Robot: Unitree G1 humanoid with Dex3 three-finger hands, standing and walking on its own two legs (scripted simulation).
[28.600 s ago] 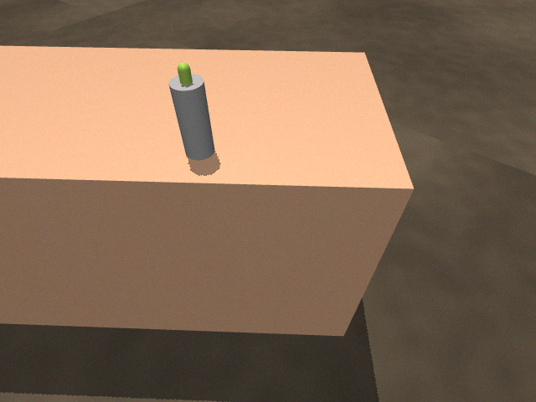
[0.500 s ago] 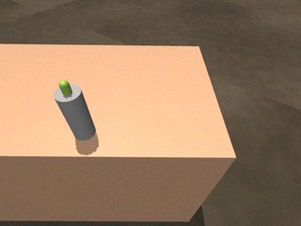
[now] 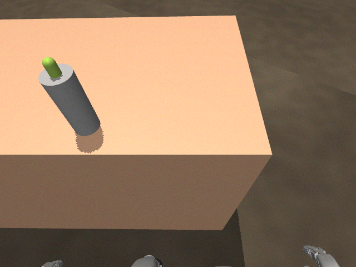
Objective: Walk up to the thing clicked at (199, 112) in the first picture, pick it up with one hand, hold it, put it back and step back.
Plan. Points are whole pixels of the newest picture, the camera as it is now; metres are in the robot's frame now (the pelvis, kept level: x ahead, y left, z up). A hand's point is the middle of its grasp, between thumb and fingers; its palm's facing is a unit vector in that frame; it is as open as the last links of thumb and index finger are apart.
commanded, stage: step back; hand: left
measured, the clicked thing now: (70, 97) +0.44 +0.25 +0.14
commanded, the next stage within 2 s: none
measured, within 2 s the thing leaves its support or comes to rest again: neither
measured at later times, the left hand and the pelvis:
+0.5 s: hand out of the picture -0.03 +0.28 -0.15, palm faces +0.10 -0.91 -0.41, open 7.4 cm; pelvis -0.12 +0.01 -0.01, yaw +8 degrees
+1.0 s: hand out of the picture -0.22 +0.29 -0.15, palm faces -0.03 -0.91 -0.42, open 7.3 cm; pelvis -0.27 +0.01 -0.01, yaw -1 degrees
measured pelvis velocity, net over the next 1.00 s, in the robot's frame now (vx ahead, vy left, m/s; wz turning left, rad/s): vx -0.27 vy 0.01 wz -0.02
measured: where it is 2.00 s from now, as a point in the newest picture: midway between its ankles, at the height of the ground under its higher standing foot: outside the picture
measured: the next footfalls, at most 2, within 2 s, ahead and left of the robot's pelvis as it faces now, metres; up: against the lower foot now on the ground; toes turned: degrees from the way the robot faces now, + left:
left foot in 0.50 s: -0.11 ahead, +0.13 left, +0.00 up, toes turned +6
right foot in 0.96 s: -0.26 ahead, -0.11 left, +0.00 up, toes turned -1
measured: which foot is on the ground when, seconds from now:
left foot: down 0.00-0.02, up 0.04-0.48, down 0.50-1.00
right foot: down 0.00-0.52, up 0.54-0.94, down 0.96-1.00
